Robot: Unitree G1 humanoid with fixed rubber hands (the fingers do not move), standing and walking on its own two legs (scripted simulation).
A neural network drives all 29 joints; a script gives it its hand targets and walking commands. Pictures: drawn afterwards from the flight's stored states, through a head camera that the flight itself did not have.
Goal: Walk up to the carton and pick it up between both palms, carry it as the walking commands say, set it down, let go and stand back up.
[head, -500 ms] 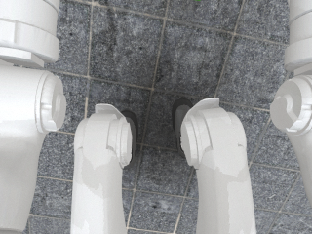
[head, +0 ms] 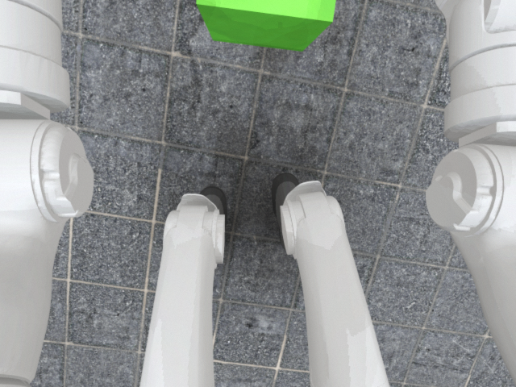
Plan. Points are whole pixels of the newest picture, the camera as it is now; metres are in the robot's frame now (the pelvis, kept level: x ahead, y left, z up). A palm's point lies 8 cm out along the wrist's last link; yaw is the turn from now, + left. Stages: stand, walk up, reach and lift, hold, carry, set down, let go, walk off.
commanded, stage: set down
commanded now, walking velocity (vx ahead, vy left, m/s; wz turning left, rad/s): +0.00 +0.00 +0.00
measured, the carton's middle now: out of the picture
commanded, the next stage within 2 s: let go in 0.66 s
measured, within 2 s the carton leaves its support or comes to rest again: neither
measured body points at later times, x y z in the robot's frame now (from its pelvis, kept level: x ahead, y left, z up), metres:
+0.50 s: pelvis +0.02 -0.01 +0.13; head +0.34 -0.07 +0.44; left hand +0.61 +0.10 +0.04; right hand +0.56 -0.29 +0.04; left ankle +0.10 +0.10 -0.50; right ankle +0.11 -0.10 -0.50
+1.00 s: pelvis +0.07 -0.01 +0.20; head +0.40 -0.03 +0.50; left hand +0.51 +0.14 +0.04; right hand +0.46 -0.26 +0.05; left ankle +0.10 +0.10 -0.49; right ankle +0.12 -0.11 -0.49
